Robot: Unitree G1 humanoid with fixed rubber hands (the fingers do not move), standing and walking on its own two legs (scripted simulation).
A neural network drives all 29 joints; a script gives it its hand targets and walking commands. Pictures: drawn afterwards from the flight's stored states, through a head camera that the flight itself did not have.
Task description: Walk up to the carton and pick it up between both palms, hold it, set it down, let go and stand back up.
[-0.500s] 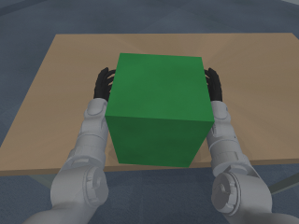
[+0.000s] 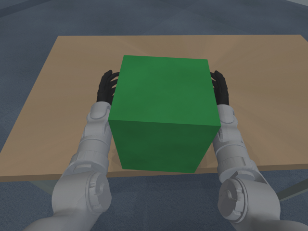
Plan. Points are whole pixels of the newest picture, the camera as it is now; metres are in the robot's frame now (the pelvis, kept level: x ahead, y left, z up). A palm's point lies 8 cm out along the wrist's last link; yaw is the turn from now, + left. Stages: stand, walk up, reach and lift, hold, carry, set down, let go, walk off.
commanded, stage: reach and lift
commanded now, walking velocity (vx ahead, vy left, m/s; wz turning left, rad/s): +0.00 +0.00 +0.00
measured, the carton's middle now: (161, 118) +0.40 +0.01 +0.06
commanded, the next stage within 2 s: none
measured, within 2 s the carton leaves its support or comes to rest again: leaves its support in 0.18 s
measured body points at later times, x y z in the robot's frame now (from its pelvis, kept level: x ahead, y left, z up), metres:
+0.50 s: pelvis -0.02 +0.00 +0.00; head +0.00 +0.02 +0.45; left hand +0.41 +0.16 +0.12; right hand +0.41 -0.14 +0.12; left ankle +0.00 +0.13 -0.74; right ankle +0.00 -0.15 -0.74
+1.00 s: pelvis -0.02 +0.00 +0.00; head -0.03 +0.02 +0.45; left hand +0.41 +0.17 +0.14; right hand +0.41 -0.13 +0.14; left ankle +0.00 +0.13 -0.74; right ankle +0.00 -0.15 -0.74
